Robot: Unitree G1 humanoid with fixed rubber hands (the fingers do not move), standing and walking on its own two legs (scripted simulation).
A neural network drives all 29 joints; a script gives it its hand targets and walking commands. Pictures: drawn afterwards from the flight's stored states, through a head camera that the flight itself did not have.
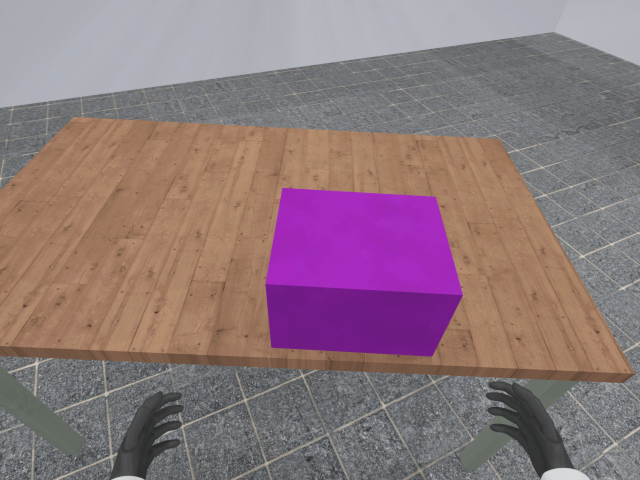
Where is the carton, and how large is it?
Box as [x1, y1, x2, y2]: [265, 188, 462, 356]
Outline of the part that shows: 282,188 265,284 271,347 431,356 462,295 435,197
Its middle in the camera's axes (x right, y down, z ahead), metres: +0.06 +0.05 +0.65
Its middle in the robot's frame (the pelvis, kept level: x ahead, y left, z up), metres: +0.45 -0.04 -0.02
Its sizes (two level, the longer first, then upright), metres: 0.264 0.209 0.167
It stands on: a table, 0.68 m high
